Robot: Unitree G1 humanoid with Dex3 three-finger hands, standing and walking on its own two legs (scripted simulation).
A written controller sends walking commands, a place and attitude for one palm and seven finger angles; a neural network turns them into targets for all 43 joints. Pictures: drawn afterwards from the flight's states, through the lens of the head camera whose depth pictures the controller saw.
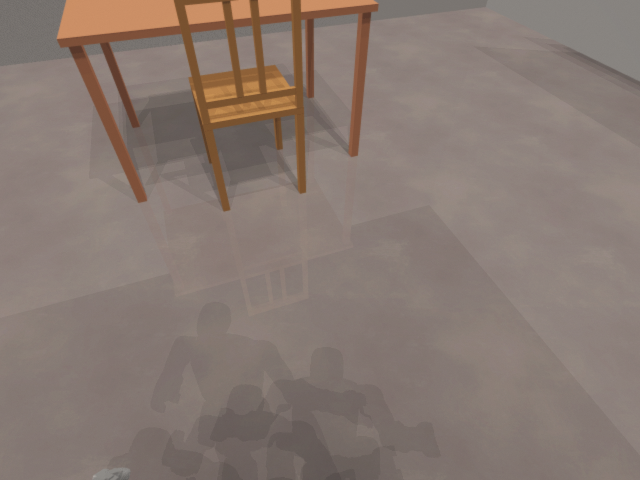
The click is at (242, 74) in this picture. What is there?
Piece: chair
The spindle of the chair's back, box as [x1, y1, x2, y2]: [222, 1, 243, 96]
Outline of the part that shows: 224,1 222,2 236,94 237,96 242,96 243,93 230,2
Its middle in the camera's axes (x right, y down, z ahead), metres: -0.31 -0.65 +1.36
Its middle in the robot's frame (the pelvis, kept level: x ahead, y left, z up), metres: +1.44 +0.38 -0.07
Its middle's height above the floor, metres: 0.70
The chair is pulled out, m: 0.00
